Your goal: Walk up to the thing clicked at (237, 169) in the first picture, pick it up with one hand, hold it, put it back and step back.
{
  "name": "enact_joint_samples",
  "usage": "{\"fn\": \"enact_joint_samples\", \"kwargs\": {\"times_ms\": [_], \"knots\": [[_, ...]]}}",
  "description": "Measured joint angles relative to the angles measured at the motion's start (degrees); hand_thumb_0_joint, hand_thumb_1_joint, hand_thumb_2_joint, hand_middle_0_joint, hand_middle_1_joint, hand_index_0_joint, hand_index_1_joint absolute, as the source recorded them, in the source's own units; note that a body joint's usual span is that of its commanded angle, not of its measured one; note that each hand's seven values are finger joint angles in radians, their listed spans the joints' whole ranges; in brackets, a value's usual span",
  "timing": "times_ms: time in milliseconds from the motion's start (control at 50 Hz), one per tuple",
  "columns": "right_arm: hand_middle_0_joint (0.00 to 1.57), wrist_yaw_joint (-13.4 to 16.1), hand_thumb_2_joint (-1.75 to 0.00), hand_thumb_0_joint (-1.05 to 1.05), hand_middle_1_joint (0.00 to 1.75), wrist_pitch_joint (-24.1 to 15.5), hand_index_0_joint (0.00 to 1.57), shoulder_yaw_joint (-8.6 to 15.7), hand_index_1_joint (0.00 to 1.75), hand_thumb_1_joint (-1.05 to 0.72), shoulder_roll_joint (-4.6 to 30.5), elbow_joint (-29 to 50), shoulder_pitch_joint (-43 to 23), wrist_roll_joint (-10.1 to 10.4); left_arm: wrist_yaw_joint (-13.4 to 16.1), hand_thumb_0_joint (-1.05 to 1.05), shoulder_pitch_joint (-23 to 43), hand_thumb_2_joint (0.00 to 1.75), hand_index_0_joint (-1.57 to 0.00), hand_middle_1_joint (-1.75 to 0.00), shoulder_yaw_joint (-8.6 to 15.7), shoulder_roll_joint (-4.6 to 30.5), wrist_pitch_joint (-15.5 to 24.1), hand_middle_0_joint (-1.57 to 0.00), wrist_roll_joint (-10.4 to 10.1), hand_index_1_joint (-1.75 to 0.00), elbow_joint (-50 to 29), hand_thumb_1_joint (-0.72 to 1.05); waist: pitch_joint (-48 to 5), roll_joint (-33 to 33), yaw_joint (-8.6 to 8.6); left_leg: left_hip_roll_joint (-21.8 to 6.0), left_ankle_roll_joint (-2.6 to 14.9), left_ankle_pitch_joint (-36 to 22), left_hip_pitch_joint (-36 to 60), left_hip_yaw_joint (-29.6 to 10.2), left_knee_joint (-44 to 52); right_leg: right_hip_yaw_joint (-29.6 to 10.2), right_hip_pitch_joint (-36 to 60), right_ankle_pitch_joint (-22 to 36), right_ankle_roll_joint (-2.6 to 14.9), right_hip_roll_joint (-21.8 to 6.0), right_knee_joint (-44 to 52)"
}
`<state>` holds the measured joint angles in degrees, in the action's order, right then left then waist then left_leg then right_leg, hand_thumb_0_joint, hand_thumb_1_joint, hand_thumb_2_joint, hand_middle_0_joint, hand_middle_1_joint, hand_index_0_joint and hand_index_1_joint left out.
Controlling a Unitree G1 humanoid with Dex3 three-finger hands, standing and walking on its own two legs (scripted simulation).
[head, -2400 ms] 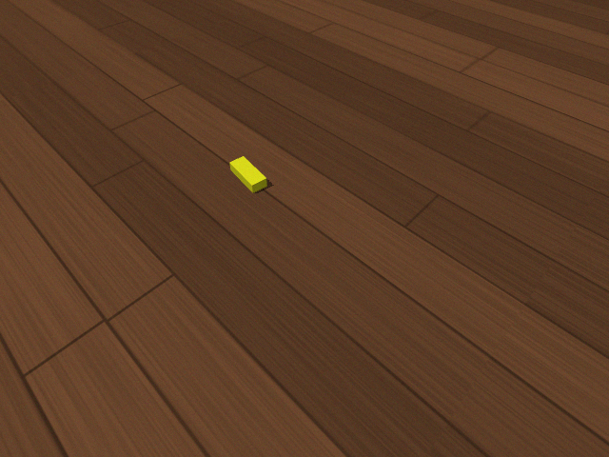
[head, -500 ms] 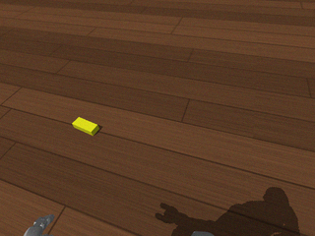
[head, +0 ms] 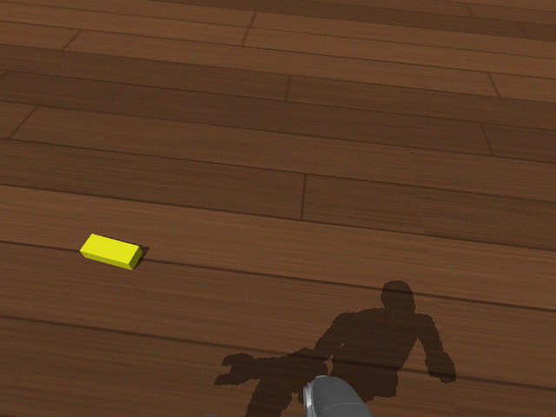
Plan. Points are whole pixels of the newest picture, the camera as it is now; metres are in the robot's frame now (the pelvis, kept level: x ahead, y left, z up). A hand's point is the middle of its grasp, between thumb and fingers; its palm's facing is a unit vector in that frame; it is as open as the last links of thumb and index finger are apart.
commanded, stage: walk up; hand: left
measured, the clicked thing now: (111, 251) +0.81 +0.57 -0.73
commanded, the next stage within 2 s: none
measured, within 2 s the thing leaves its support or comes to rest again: neither
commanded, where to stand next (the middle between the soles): +0.42 +0.52 m, yaw -18 degrees
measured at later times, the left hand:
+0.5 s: hand out of the picture +0.20 +0.45 -0.11, palm faces -0.09 -0.81 -0.59, open 7.4 cm
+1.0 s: hand out of the picture +0.39 +0.58 -0.13, palm faces -0.26 -0.81 -0.53, open 7.4 cm
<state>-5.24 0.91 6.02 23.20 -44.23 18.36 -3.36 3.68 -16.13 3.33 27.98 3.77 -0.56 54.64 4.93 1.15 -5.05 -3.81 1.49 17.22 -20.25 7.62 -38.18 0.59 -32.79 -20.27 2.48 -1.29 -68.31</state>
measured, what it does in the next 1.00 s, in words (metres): steps to the left: right foot, then left foot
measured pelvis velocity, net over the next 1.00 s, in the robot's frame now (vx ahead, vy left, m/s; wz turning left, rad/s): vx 0.23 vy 0.32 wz -0.24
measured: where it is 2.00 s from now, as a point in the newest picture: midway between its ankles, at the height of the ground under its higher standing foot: (92, 357)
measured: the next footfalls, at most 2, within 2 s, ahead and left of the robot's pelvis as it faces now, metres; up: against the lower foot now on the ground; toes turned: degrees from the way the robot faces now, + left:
right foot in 0.22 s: +0.18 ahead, -0.04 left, +0.00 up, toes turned -11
left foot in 0.62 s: +0.25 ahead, +0.38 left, +0.00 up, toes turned -4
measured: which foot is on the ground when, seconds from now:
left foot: down 0.00-0.24, up 0.26-0.60, down 0.62-1.00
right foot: up 0.00-0.20, down 0.22-0.64, up 0.66-0.96, down 0.98-1.00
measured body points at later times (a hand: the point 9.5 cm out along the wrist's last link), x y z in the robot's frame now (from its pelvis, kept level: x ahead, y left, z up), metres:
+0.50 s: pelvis +0.11 +0.14 -0.01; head +0.12 +0.10 +0.43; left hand +0.20 +0.49 -0.07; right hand +0.18 -0.20 -0.13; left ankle +0.19 +0.34 -0.67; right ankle +0.14 -0.03 -0.72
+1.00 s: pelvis +0.23 +0.32 -0.02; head +0.27 +0.28 +0.43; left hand +0.40 +0.62 -0.10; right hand +0.16 +0.00 -0.15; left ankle +0.21 +0.39 -0.72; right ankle +0.30 +0.23 -0.73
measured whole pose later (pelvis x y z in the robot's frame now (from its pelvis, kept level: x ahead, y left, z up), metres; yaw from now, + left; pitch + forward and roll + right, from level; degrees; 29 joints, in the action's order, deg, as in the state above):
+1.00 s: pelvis +0.23 +0.32 -0.02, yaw -14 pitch -2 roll +0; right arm -3.7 4.5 5.1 24.9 -42.2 20.9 -3.6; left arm 4.9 -15.5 2.6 23.1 5.3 -0.4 49.4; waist 8.4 -4.7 -4.6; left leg -0.1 3.8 28.0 -16.3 9.6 -47.1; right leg 6.8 -25.6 -12.6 3.9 1.5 -39.7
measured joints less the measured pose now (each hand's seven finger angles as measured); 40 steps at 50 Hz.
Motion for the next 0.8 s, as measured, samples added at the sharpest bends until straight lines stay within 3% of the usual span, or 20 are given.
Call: {"fn": "enact_joint_samples", "kwargs": {"times_ms": [120,200,220,240,280,320,420,520,620,660,700,740,800], "knots": [[0.2,0.81,-0.9,0.01,0.3,0.21,0.21,-0.28,0.3,-0.9,0.54,0.62,2.99,-0.47,-0.77,0.01,0.76,0.9,-0.21,-0.3,-0.88,-3.06,-0.17,-0.2,-0.21,-0.3,-1.96,0.9,1.11,-2.65,-0.96,3.32,3.06,0.96,6.69,4.32,5.71,3.57,1.71,0.34,-1.04,0.02,16.12],[0.2,0.67,-0.9,0.01,0.3,1.84,0.21,-0.26,0.31,-0.9,1.09,1.29,3.02,-0.94,-0.72,0.01,0.48,0.9,-0.21,-0.3,-0.78,-4.52,0.19,-0.21,-0.06,-0.3,-3.52,0.9,0.75,-4.91,-0.9,4.23,3.94,5.77,8.0,6.97,1.94,5.45,6.96,7.05,-0.3,0.03,27.63],[0.2,0.6,-0.9,0.01,0.3,2.19,0.21,-0.35,0.31,-0.9,1.03,1.54,2.98,-0.82,-0.58,0.01,0.13,0.9,-0.21,-0.3,-0.55,-4.45,0.58,-0.21,0.12,-0.3,-4.09,0.9,0.43,-5.37,-0.58,3.99,3.75,7.88,7.41,7.39,-1.06,5.52,8.88,7.9,0.6,0.4,30.22],[0.2,0.66,-0.9,0.01,0.3,2.53,0.21,-0.38,0.3,-0.9,1.06,1.39,2.34,-0.69,-0.23,0.01,0.31,0.9,-0.21,-0.3,-0.18,-4.78,0.86,-0.21,0.39,-0.3,-4.48,0.9,0.79,-6.96,0.0,2.92,2.46,9.64,6.09,5.9,-5.61,5.79,9.22,6.89,1.13,1.5,29.47],[0.2,0.69,-0.9,0.01,0.3,3.59,0.2,-0.72,0.3,-0.9,0.47,1.23,1.26,-0.7,0.49,0.01,0.58,0.9,-0.21,-0.3,-0.13,-4.82,0.79,-0.21,0.74,-0.3,-5.66,0.9,0.89,-8.8,0.95,3.08,-1.49,12.22,1.29,-0.65,-17.52,6.47,9.3,4.78,1.23,2.23,26.99],[0.2,0.39,-0.9,0.01,0.3,4.37,0.2,-1.27,0.3,-0.9,0.13,1.1,0.41,-0.83,1.24,0.01,0.64,0.9,-0.21,-0.3,-0.22,-4.68,0.6,-0.21,0.67,-0.3,-6.42,0.9,0.31,-8.92,2.35,3.03,-3.62,12.59,-3.52,-4.78,-26.94,6.1,9.92,3.49,1.5,1.56,26.13],[0.2,-0.7,-0.9,0.01,0.3,4.17,0.21,-0.86,0.3,-0.9,2.62,1.64,-2.41,-0.51,1.33,0.01,-1.22,0.9,-0.21,-0.3,-0.3,-4.98,1.34,-0.21,1.43,-0.3,-6.62,0.9,-0.55,-9.24,4.31,-1.77,-2.93,6.75,-10.96,-11.4,-30.33,3.66,12.23,3.19,-1.12,-1.28,27.61],[0.2,-1.34,-0.9,0.01,0.3,4.5,0.2,0.97,0.3,-0.9,5.88,2.5,-4.77,-0.38,0.6,0.01,-3.99,0.9,-0.21,-0.3,0.08,-3.58,1.61,-0.21,2.78,-0.3,-5.79,0.9,-1.06,-8.77,5.37,-5.89,-2.8,4.42,-12.26,-12.83,-23.14,-0.09,11.4,1.48,-2.87,-4.3,26.32],[0.2,-1.34,-0.9,0.01,0.3,3.89,0.2,2.36,0.3,-0.91,8.08,2.99,-4.82,-0.28,0.68,0.01,-4.98,0.9,-0.21,-0.3,1.12,-0.31,1.02,-0.21,3.49,-0.3,-4.8,0.89,-1.23,-7.56,5.76,-5.26,-2.79,6.56,-7.73,-9.82,-13.15,-3.48,8.59,-1.72,-3.17,-7.37,22.38],[0.2,-0.71,-0.9,0.01,0.3,2.71,0.2,2.39,0.3,-0.91,6.25,2.84,-4.54,-0.76,1.47,0.01,-4.1,0.9,-0.21,-0.3,2.15,2.08,-0.16,-0.21,3.36,-0.3,-3.21,0.9,0.19,-3.04,5.52,-2.24,-4.01,8.02,-6.8,-6.42,-15.57,-8.15,6.44,-5.92,-1.06,-9.31,15.58],[0.2,-0.26,-0.9,0.01,0.3,1.91,0.2,1.29,0.3,-0.91,4.56,2.51,-3.36,-0.47,2.7,0.01,-3.39,0.9,-0.21,-0.3,2.46,2.42,-1.49,-0.21,2.53,-0.3,-0.97,0.9,-0.04,-2.14,4.76,-2.22,-3.63,9.78,-6.17,-4.99,-16.92,-9.52,3.0,-9.45,0.1,-4.8,4.58],[0.2,0.2,-0.9,0.01,0.3,2.07,0.2,0.28,0.3,-0.91,2.77,1.49,-1.9,-0.2,2.91,0.01,-2.44,0.9,-0.21,-0.3,1.74,1.89,-1.73,-0.21,1.64,-0.3,0.62,0.9,-0.45,-2.15,3.23,-1.95,-2.62,9.39,-4.09,-4.57,-14.31,-5.96,0.58,-7.75,0.54,-1.57,-2.3],[0.2,0.93,-0.9,0.01,0.3,1.8,0.2,-0.85,0.3,-0.9,0.75,0.82,0.39,-0.05,2.15,0.01,-1.45,0.9,-0.21,-0.3,0.92,0.59,-0.65,-0.2,0.3,-0.3,0.58,0.9,-0.09,-1.42,1.74,-0.42,-0.98,7.35,0.19,-2.6,-7.86,-1.52,-1.64,-3.61,0.3,0.56,-1.97]]}}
